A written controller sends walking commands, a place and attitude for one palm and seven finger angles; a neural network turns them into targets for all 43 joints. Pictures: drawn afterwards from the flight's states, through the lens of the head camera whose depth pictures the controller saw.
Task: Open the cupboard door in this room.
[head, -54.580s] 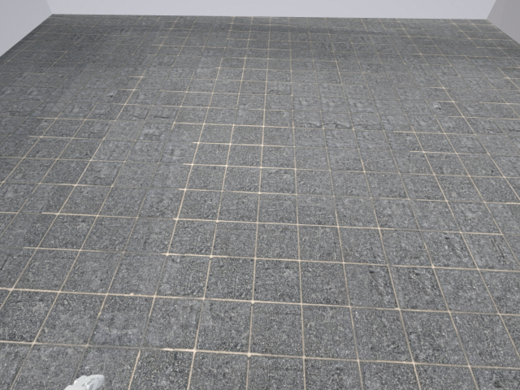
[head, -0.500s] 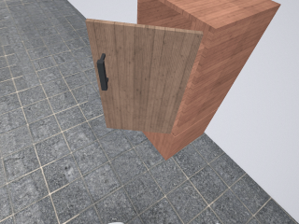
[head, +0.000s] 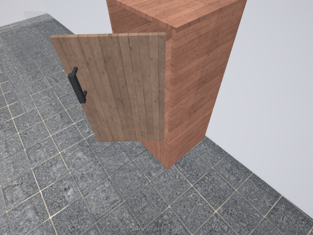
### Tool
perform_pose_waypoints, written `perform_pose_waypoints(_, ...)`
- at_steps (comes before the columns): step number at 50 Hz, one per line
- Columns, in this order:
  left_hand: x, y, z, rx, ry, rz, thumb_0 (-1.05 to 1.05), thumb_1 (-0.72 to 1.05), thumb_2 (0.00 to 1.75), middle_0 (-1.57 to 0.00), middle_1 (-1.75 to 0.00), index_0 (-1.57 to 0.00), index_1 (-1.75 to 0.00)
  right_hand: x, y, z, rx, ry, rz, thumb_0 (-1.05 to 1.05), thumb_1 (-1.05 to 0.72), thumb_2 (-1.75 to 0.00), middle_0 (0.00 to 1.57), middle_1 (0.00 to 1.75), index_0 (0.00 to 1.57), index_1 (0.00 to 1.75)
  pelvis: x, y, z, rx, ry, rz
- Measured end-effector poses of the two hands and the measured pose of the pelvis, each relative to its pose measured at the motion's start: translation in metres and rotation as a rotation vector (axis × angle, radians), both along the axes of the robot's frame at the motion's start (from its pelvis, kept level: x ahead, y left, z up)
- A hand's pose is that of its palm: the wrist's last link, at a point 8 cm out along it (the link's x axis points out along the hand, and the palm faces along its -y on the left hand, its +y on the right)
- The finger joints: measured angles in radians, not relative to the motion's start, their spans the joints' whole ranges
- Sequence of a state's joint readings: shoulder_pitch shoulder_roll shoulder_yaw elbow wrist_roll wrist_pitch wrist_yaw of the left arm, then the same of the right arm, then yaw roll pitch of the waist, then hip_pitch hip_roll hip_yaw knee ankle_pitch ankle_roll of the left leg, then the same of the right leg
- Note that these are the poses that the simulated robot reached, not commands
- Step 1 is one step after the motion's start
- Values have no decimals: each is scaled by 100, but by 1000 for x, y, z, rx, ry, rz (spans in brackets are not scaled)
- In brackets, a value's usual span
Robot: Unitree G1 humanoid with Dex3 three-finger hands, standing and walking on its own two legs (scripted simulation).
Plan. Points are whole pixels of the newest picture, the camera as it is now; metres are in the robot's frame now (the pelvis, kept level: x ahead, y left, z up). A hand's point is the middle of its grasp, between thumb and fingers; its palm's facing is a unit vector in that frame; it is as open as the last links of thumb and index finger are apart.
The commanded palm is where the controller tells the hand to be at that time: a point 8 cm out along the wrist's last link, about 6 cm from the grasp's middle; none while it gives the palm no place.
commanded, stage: come to a stop and stand still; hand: left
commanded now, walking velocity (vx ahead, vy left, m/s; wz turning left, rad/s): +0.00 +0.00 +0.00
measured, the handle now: (79, 85) +0.60 +0.31 +0.02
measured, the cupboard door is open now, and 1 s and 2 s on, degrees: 49 49 49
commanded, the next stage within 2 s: look again from close up in 0.32 s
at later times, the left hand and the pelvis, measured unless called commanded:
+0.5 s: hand out of the picture -0.01 +0.15 -0.17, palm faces +0.04 -0.98 -0.18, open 7.3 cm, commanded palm none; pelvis +0.00 -0.02 +0.00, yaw +1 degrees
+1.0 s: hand out of the picture +0.03 +0.23 -0.16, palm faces +0.04 -0.97 -0.26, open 7.4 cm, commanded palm none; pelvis -0.03 +0.01 +0.00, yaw +1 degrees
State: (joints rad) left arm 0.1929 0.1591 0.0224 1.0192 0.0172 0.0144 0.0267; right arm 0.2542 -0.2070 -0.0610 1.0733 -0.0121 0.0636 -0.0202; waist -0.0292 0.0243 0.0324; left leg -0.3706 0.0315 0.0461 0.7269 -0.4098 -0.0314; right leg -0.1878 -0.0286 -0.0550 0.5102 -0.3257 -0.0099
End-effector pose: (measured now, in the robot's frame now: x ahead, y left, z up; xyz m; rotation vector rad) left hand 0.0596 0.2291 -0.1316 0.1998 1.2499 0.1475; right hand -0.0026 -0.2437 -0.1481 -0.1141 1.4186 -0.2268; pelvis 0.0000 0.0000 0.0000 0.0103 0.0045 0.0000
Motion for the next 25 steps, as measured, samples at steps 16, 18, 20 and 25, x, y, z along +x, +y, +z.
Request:
perform_pose_waypoints(16,-55,-22,-10,-49,127,83,0,93,90,-20,-30,-20,-29,-8,15,5,36,34,52,1,-92,-90,20,30,20,30,1,-17,6,-7,-13,7)
perform_pose_waypoints(18,-63,-26,-9,-55,149,88,0,92,90,-20,-30,-20,-29,-6,14,5,36,32,55,1,-92,-90,20,30,20,30,2,-17,6,-7,-14,7)
perform_pose_waypoints(20,-70,-31,-10,-63,169,94,0,92,90,-20,-30,-20,-29,-4,13,6,35,31,59,1,-92,-90,20,30,20,30,3,-18,6,-6,-13,7)
perform_pose_waypoints(25,-76,-32,-9,-59,162,69,0,91,90,-20,-30,-20,-29,9,3,5,17,-30,84,1,-92,-90,21,30,20,30,3,-17,3,-13,3,15)
